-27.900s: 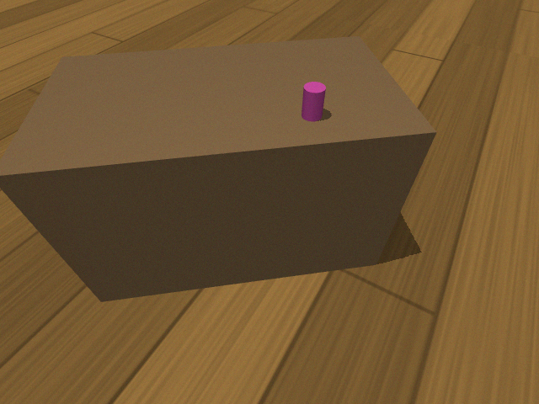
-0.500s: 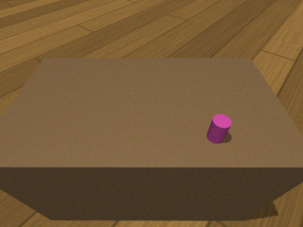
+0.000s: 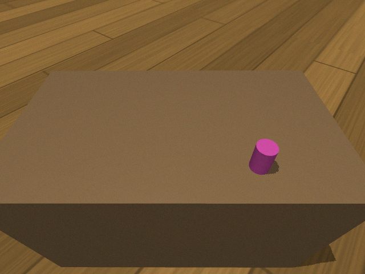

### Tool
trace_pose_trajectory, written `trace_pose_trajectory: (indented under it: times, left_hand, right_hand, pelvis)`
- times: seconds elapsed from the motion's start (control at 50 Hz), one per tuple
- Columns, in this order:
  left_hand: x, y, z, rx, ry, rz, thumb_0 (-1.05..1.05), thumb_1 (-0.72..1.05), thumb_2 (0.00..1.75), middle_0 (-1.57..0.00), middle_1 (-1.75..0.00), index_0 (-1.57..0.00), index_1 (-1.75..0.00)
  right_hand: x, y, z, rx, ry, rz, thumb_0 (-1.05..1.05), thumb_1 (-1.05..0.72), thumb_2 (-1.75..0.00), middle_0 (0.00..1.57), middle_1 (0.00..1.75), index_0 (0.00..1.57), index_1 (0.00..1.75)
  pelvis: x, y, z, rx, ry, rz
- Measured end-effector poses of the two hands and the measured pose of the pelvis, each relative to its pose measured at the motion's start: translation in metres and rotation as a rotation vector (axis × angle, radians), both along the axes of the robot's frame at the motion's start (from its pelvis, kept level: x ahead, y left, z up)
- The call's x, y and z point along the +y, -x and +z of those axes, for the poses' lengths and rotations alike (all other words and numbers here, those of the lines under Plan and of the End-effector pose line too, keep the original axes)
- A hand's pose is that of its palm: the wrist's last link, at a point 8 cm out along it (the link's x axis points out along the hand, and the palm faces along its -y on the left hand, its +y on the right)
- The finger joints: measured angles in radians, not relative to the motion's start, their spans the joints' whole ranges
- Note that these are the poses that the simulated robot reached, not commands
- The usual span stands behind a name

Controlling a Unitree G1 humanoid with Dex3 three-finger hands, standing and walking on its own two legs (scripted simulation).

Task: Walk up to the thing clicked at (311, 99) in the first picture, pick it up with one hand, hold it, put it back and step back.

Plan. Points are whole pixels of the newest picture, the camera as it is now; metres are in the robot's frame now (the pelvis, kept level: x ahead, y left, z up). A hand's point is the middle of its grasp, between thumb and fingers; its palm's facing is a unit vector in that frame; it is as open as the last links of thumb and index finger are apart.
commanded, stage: stand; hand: right
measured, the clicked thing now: (263, 157) +0.44 -0.22 -0.04
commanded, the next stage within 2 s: step back in 0.86 s
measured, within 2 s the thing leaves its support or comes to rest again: neither
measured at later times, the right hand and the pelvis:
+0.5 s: hand out of the picture +0.07 -0.25 -0.16, palm faces -0.03 +0.94 -0.34, open 7.4 cm; pelvis +0.00 +0.00 +0.00, yaw +0 degrees
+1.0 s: hand out of the picture +0.07 -0.26 -0.16, palm faces -0.03 +0.93 -0.36, open 7.4 cm; pelvis -0.02 +0.00 -0.01, yaw +1 degrees
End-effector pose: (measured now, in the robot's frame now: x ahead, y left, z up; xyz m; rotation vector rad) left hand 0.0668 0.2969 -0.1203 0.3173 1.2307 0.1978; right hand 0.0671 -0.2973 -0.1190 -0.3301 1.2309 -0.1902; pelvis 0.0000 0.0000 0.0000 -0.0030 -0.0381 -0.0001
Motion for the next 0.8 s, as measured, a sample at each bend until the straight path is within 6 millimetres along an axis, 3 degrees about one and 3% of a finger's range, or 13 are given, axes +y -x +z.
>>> trace_pose_trajectory:
  times: [0.8]
  left_hand:
    - [-0.0011,0.0016,0.0009,0.002,-0.005,0.000,0.00,0.90,0.90,-0.20,-0.30,-0.20,-0.30]
  right_hand:
    - [-0.0014,0.0027,-0.0014,0.009,-0.006,-0.003,0.00,-0.90,-0.89,0.20,0.30,0.20,0.30]
  pelvis:
    - [-0.0023,0.0002,0.0001,0.001,-0.001,0.001]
